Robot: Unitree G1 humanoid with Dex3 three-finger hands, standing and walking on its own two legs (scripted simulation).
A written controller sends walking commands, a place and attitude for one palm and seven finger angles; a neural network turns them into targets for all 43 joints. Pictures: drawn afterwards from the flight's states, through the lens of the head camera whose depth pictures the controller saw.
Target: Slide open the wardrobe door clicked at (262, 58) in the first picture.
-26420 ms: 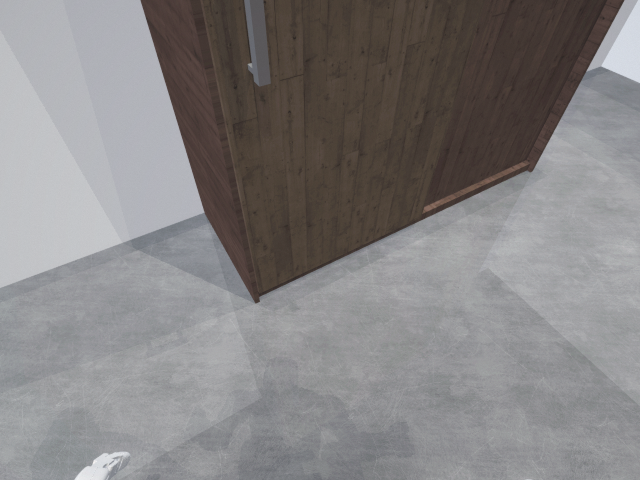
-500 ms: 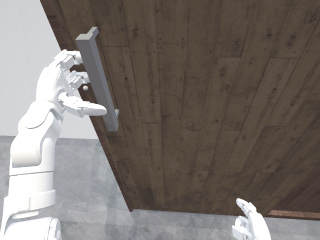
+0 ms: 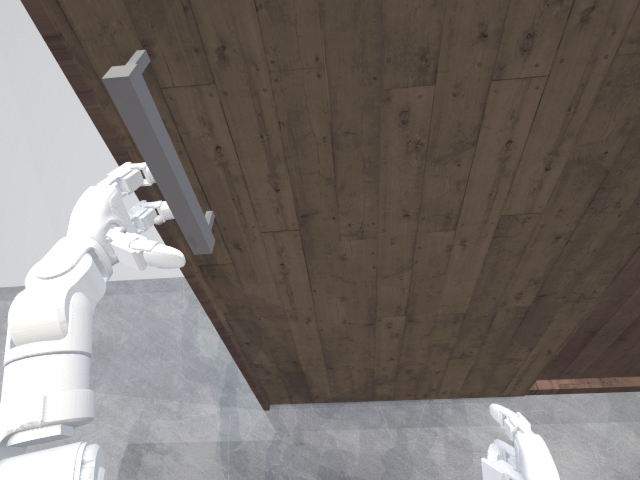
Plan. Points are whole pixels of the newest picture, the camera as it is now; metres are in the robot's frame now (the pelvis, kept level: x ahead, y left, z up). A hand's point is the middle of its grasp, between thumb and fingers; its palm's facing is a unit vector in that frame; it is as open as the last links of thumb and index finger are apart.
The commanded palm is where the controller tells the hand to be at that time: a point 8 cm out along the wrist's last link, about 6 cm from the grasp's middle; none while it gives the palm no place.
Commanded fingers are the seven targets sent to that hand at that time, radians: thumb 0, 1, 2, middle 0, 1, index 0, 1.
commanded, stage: move the hooked fingers beside the handle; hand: left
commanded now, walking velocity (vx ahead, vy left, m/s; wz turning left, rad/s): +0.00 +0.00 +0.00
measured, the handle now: (176, 165) +0.43 +0.20 +0.20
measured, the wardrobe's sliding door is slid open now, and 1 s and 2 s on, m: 0.00 0.00 0.00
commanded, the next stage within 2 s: relax the arm and regain balance in 0.28 s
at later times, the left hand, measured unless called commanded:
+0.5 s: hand (148, 285) +0.31 +0.23 +0.11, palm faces +0.13 -0.92 -0.37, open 14.9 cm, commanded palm none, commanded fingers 0.00 -0.50 0.30 -0.15 -0.30 -0.15 -0.30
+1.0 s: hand out of the picture +0.03 +0.21 -0.17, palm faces -0.04 -0.96 -0.28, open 16.5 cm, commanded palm none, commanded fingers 0.00 -0.50 0.30 -0.15 -0.30 -0.15 -0.30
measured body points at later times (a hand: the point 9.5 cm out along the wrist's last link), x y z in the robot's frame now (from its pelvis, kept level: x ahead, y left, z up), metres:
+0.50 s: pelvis -0.07 +0.01 -0.02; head -0.09 -0.02 +0.43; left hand +0.30 +0.28 +0.14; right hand +0.04 -0.27 -0.14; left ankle -0.08 +0.13 -0.75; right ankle -0.06 -0.08 -0.75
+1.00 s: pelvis -0.09 +0.01 -0.02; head -0.07 +0.01 +0.43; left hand +0.03 +0.27 -0.15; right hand -0.09 -0.21 -0.17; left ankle -0.12 +0.13 -0.75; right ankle -0.07 -0.08 -0.75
